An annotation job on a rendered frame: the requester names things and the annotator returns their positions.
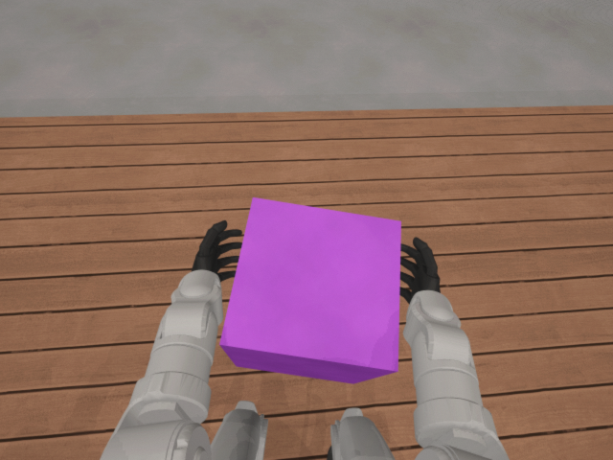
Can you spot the right robot forearm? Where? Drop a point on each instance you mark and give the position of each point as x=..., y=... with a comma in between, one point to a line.
x=450, y=409

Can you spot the left robot forearm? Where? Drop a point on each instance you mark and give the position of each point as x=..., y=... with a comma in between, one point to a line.
x=175, y=386

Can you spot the carton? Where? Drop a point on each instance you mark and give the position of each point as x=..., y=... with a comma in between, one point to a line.
x=316, y=294

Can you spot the left robot shin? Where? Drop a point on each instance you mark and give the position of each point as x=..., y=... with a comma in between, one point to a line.
x=245, y=405

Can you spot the right robot hand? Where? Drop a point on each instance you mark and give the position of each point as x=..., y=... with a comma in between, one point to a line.
x=425, y=270

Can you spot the right robot shin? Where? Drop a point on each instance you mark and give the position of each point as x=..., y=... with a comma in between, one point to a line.
x=352, y=412

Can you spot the robot shin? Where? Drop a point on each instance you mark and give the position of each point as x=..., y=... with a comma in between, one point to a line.
x=352, y=412
x=245, y=405

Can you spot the robot left upper arm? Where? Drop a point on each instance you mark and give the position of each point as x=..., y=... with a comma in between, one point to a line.
x=174, y=440

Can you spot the left robot hand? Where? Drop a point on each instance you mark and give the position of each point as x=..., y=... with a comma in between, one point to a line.
x=209, y=250

